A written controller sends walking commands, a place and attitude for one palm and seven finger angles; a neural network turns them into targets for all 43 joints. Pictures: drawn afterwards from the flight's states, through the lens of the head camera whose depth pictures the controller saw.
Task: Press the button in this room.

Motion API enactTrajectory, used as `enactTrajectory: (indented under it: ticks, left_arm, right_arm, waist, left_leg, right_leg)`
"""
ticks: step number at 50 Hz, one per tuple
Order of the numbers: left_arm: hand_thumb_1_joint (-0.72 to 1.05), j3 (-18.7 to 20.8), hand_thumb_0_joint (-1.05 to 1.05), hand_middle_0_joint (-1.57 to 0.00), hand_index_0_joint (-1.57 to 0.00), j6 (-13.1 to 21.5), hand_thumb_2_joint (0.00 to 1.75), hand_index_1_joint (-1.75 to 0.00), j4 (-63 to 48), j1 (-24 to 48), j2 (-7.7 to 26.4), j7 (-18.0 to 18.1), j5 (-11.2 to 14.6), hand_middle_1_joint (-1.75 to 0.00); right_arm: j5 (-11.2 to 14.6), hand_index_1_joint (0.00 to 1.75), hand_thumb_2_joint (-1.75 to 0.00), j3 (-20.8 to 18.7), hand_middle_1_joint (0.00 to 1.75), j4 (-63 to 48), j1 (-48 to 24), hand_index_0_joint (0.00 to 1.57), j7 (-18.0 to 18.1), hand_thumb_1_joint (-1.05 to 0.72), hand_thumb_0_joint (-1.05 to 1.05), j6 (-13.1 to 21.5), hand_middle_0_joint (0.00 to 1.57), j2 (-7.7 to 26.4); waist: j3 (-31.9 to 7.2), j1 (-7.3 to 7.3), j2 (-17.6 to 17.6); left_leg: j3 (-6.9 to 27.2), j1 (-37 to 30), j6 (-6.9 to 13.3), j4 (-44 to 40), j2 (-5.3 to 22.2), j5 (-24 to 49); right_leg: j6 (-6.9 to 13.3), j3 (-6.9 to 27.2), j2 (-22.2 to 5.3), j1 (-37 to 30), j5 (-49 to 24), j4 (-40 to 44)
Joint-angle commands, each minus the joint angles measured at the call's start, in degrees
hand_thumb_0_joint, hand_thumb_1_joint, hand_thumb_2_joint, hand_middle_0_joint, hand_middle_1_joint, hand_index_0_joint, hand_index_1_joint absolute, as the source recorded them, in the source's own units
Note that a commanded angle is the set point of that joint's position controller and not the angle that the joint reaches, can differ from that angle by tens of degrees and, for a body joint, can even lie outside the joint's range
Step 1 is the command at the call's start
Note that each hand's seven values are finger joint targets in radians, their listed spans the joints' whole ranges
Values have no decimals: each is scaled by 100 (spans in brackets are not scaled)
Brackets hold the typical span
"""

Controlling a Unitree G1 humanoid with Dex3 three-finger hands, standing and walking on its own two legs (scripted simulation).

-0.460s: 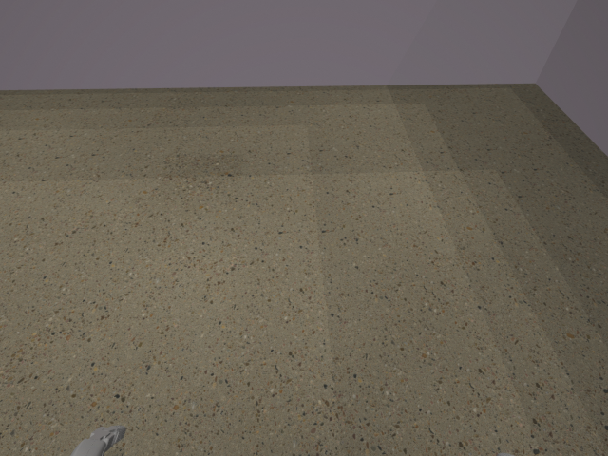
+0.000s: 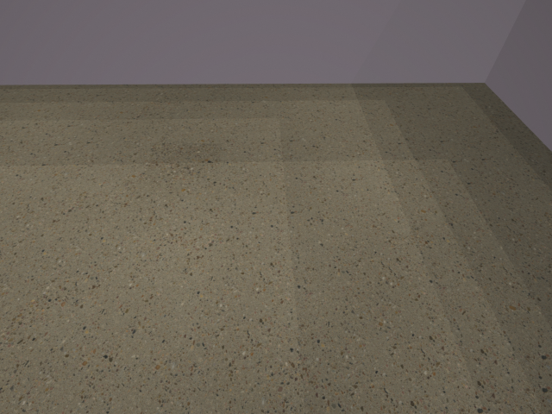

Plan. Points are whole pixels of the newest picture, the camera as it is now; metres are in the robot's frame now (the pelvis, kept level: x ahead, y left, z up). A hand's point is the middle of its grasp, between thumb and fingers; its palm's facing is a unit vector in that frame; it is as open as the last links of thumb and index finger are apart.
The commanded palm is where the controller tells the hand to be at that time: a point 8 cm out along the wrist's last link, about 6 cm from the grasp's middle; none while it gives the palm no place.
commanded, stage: stand and wait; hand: left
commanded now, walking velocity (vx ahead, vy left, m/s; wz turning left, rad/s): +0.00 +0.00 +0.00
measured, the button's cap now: out of the picture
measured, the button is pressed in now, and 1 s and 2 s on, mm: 0 0 0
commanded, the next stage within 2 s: turn or walk to find it in 0.44 s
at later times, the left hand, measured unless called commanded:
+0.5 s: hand out of the picture +0.06 +0.24 -0.15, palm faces -0.04 -0.94 -0.35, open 7.4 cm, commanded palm none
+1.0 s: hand out of the picture +0.01 +0.22 -0.18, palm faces +0.13 -0.96 -0.25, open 7.4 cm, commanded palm none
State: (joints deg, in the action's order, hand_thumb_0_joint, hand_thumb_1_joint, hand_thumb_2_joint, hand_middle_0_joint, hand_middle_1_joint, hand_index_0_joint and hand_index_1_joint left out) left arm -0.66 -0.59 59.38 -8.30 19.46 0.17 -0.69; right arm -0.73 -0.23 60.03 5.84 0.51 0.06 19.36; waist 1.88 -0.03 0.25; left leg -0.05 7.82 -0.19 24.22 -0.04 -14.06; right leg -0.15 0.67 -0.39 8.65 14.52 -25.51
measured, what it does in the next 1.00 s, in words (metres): lifts its right foot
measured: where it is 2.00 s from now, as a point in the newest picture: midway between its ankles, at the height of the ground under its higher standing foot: outside the picture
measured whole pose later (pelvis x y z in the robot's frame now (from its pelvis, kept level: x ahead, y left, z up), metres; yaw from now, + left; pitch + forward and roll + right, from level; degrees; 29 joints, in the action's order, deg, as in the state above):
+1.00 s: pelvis -0.04 +0.01 -0.01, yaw +9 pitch +1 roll -1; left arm 1.5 -3.5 55.0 -9.1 13.7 1.6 -0.8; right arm -1.0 -1.3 56.7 13.3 0.5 -1.9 10.0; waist 4.3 1.3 0.8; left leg 6.6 18.4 1.4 29.0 -3.2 -11.0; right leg -2.5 -0.8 -0.9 23.1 27.7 -55.2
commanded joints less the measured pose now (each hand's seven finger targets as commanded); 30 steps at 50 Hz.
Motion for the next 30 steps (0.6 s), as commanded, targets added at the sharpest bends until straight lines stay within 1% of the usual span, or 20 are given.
enactTrajectory:
  ticks: [1, 2, 5, 7, 12, 13, 14, 15, 17, 22, 23, 24, 25, 27, 29, 30]
  left_arm:
    - [90, 284, 0, -20, -20, 197, 90, -30, -359, 366, 1206, 45, 17, -30]
    - [90, 290, 0, -20, -20, 204, 90, -30, -342, 343, 1216, 43, 13, -30]
    - [90, 279, 0, -20, -20, 203, 90, -30, -262, 344, 1219, 38, 22, -30]
    - [90, 283, 0, -20, -20, 208, 90, -30, -225, 358, 1223, 39, 17, -30]
    - [90, 266, 0, -20, -20, 204, 90, -30, -145, 324, 1234, 34, 17, -30]
    - [90, 271, 0, -20, -20, 202, 90, -30, -134, 351, 1234, 32, 13, -30]
    - [90, 268, 0, -20, -20, 198, 90, -30, -119, 349, 1228, 28, 13, -30]
    - [90, 268, 0, -20, -20, 198, 90, -30, -117, 350, 1232, 26, 12, -30]
    - [90, 266, 0, -20, -20, 198, 90, -30, -106, 335, 1231, 31, 9, -30]
    - [90, 270, 0, -20, -20, 198, 90, -30, -98, 323, 1221, 28, 2, -30]
    - [90, 277, 0, -20, -20, 191, 90, -30, -103, 355, 1237, 29, 2, -30]
    - [90, 289, 0, -20, -20, 182, 90, -30, -118, 350, 1224, 29, 3, -30]
    - [90, 300, 0, -20, -20, 166, 90, -30, -136, 334, 1187, 36, -1, -30]
    - [90, 275, 0, -20, -20, 100, 90, -30, -136, 167, 942, 65, 1, -30]
    - [90, 233, 0, -20, -20, 20, 90, -30, -157, 1, 674, 96, 1, -30]
    - [90, 229, 0, -20, -20, -10, 90, -30, -182, -51, 616, 110, -4, -30]
  right_arm:
    - [1, 30, -90, -236, 30, -339, -359, 20, 45, -90, 0, 185, 20, 1186]
    - [3, 30, -90, -238, 30, -326, -357, 20, 44, -90, 0, 181, 20, 1182]
    - [4, 30, -90, -218, 30, -220, -298, 20, 42, -90, 0, 189, 20, 1208]
    - [12, 30, -90, -219, 30, -176, -254, 20, 38, -90, 0, 184, 20, 1209]
    - [12, 30, -90, -213, 30, -78, -225, 20, 28, -90, 0, 177, 20, 1224]
    - [7, 30, -90, -214, 30, -56, -184, 20, 27, -90, 0, 181, 20, 1222]
    - [4, 30, -90, -208, 30, -37, -180, 20, 25, -90, 0, 184, 20, 1236]
    - [3, 30, -90, -206, 30, -27, -164, 20, 24, -90, 0, 186, 20, 1235]
    - [9, 30, -90, -210, 30, -12, -156, 20, 21, -90, 0, 186, 20, 1245]
    - [10, 30, -90, -214, 30, 11, -133, 20, 17, -90, 0, 191, 20, 1231]
    - [4, 30, -90, -213, 30, 15, -111, 20, 11, -90, 0, 185, 20, 1232]
    - [-2, 30, -90, -215, 30, -10, -105, 20, 7, -90, 0, 184, 20, 1236]
    - [-2, 30, -90, -206, 30, -18, -88, 20, 2, -90, 0, 174, 20, 1188]
    - [-10, 30, -90, -166, 30, -58, 27, 20, -13, -90, 0, 107, 20, 916]
    - [-20, 30, -90, -118, 30, -80, 170, 20, -24, -90, 0, 33, 20, 597]
    - [-22, 30, -90, -100, 30, -110, 249, 20, -29, -90, 0, -3, 20, 505]
  waist:
    - [-362, 2, -31]
    - [-365, 5, 21]
    - [-365, 3, 7]
    - [-387, 14, 67]
    - [-236, -4, 30]
    - [-224, 13, 62]
    - [-186, 2, 16]
    - [-166, 0, 78]
    - [-184, -4, 26]
    - [-160, -8, 30]
    - [-115, -1, 45]
    - [-143, -1, 5]
    - [-130, -9, -7]
    - [-182, -23, -17]
    - [-125, -36, 36]
    - [-130, -32, 158]
  left_leg:
    - [487, -45, 214, -434, 619, 892]
    - [488, -75, 211, -416, 620, 885]
    - [517, -48, 203, -502, 631, 769]
    - [528, -40, 196, -515, 642, 756]
    - [561, 21, 193, -591, 634, 503]
    - [559, 73, 186, -617, 638, 442]
    - [561, 99, 185, -645, 638, 385]
    - [556, 111, 185, -657, 641, 370]
    - [584, 94, 191, -660, 647, 371]
    - [601, 134, 190, -684, 647, 305]
    - [628, 232, 193, -683, 630, 263]
    - [647, 263, 201, -642, 630, 367]
    - [672, 352, 203, -592, 626, 449]
    - [675, 476, 180, -422, 610, 523]
    - [654, 727, 139, -244, 561, 521]
    - [634, 841, 117, -132, 522, 555]
  right_leg:
    - [215, 584, -648, 31, -968, 541]
    - [226, 613, -644, 59, -968, 562]
    - [223, 634, -641, 36, -798, 626]
    - [224, 631, -642, 16, -761, 648]
    - [219, 687, -633, 154, -371, 778]
    - [217, 693, -633, 150, -277, 796]
    - [213, 684, -631, 178, -205, 812]
    - [213, 688, -627, 189, -178, 819]
    - [208, 688, -623, 196, -166, 820]
    - [203, 699, -606, 236, -86, 833]
    - [193, 665, -623, 225, 14, 819]
    - [192, 628, -634, 209, -43, 753]
    - [176, 591, -644, 174, -102, 686]
    - [124, 524, -675, 195, -103, 541]
    - [75, 493, -750, 226, -66, 458]
    - [77, 509, -808, 221, -90, 426]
